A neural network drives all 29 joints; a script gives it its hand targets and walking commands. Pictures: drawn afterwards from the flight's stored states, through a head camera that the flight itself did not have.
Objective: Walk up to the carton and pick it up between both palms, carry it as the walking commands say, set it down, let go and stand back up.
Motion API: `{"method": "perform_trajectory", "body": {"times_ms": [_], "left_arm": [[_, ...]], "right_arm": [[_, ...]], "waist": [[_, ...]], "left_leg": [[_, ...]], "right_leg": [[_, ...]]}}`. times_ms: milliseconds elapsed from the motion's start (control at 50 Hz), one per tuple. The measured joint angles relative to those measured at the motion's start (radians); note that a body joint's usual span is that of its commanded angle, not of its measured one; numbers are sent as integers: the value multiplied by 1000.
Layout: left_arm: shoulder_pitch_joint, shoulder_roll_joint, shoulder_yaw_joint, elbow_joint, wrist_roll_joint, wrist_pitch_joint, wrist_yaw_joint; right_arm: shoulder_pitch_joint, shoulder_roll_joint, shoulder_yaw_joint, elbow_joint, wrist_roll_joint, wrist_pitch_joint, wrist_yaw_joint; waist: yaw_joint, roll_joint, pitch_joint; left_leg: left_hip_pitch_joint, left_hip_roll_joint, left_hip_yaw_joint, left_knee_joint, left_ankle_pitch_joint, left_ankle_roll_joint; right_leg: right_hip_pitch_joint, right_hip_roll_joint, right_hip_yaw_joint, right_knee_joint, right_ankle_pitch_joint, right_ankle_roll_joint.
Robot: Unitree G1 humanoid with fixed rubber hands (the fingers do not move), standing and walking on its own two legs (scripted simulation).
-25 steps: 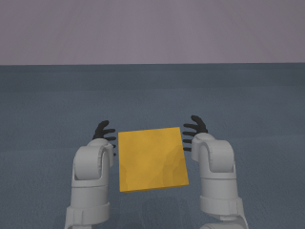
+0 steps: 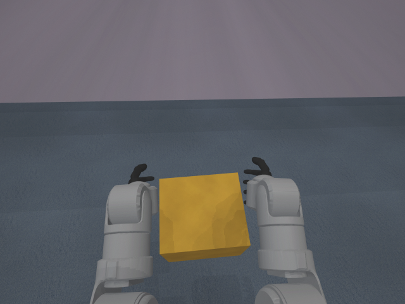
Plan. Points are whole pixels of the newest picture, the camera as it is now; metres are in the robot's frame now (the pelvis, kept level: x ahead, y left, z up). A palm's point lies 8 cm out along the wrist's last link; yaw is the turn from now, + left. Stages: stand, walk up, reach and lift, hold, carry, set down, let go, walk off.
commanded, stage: carry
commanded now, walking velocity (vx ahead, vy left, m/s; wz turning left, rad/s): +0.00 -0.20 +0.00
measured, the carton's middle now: (201, 219) +0.32 -0.01 -0.02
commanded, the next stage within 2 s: none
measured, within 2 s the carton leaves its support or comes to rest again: neither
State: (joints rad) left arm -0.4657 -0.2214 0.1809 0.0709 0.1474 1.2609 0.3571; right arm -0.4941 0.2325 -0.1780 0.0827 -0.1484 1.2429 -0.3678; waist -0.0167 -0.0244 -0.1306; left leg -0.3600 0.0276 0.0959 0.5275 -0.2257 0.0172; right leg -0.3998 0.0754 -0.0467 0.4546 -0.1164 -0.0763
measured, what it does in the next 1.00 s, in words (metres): stands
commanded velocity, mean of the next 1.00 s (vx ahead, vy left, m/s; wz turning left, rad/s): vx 0.00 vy -0.20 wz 0.00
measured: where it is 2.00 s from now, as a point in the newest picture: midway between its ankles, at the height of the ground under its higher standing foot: outside the picture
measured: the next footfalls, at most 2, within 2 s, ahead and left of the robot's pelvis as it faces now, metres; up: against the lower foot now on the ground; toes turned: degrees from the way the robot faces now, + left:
right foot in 1.58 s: +0.10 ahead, -0.15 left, +0.00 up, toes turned -4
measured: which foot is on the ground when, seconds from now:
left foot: down 0.00-1.00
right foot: down 0.00-1.00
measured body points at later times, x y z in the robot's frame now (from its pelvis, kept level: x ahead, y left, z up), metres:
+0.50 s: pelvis +0.02 -0.02 +0.00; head +0.02 -0.01 +0.45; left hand +0.34 +0.09 +0.07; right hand +0.33 -0.16 +0.08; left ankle +0.03 +0.11 -0.73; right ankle +0.07 -0.06 -0.73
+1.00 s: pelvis +0.03 -0.03 +0.00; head +0.02 -0.01 +0.45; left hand +0.35 +0.09 +0.08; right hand +0.34 -0.16 +0.08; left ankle +0.03 +0.11 -0.73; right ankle +0.07 -0.06 -0.73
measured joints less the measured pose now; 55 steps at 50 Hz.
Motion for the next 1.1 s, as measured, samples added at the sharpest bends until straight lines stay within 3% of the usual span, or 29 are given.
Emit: {"method": "perform_trajectory", "body": {"times_ms": [100, 260, 480, 660, 820, 940, 1020, 1100], "left_arm": [[7, 3, -4, -37, -9, 0, 13], [12, 4, -22, -74, -25, -10, 15], [41, 16, -52, -101, -18, -12, -26], [47, 18, -60, -97, -21, -2, -17], [40, 15, -50, -105, -24, 7, -3], [26, 9, -49, -71, -23, -1, 0], [30, 11, -55, -72, -27, -3, 6], [38, 15, -50, -105, -23, 2, -5]], "right_arm": [[3, -1, 2, -13, -10, -15, 42], [37, -14, 11, -69, -7, -26, 85], [64, -24, 29, -106, 19, -18, 69], [74, -28, 32, -100, 17, -11, 81], [66, -25, 34, -95, 9, -5, 89], [68, -26, 23, -88, 4, -2, 81], [69, -27, 21, -84, 12, -4, 76], [65, -25, 32, -98, 18, -3, 77]], "waist": [[15, -6, 19], [29, 13, 36], [3, 7, 27], [12, 8, 8], [13, 5, 3], [21, 16, -9], [20, 0, 2], [8, -6, 16]], "left_leg": [[-14, 4, 3, 26, -18, 0], [-42, 37, -7, 83, -56, -20], [-33, 64, -7, 85, -72, -40], [-20, 79, -9, 74, -74, -51], [0, 74, -3, 48, -66, -50], [-15, 88, -6, 80, -126, -54], [10, 84, 6, 23, -70, -55], [28, 80, 15, -2, -36, -52]], "right_leg": [[-19, 2, 2, 32, -20, 1], [-28, 33, -8, 43, -32, -27], [-14, 60, -6, 23, -33, -41], [11, 77, -6, -15, -22, -49], [16, 71, 0, -9, -30, -13], [27, 83, -6, -38, -18, -58], [45, 79, 2, -78, 6, -46], [41, 71, 8, -55, -10, 25]]}}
